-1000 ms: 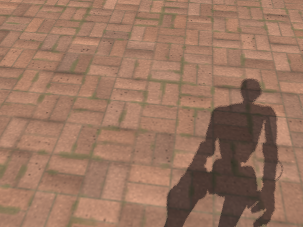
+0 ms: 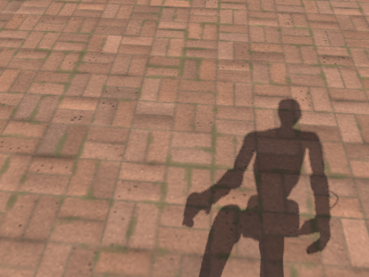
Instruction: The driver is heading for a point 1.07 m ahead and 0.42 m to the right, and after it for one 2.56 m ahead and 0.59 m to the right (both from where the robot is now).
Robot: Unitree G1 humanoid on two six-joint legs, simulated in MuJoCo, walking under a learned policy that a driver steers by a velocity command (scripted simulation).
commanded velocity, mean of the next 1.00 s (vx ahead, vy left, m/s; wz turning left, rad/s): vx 0.50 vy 0.00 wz -0.13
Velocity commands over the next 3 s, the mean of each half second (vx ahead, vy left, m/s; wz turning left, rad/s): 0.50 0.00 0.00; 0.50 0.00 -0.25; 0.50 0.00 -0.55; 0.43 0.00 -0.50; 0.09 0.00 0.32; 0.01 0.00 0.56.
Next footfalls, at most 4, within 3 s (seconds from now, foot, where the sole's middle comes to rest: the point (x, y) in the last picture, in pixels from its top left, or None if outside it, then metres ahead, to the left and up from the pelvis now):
0.30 right None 0.34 -0.17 -0.78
0.84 left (168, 244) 0.65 0.07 -0.78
1.40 right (244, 196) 0.85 -0.25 -0.78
1.90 left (232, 133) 1.21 -0.24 -0.78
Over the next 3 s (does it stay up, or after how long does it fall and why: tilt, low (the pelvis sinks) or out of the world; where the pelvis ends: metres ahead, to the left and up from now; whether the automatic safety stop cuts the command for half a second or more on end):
stays up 1.10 -0.24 0.00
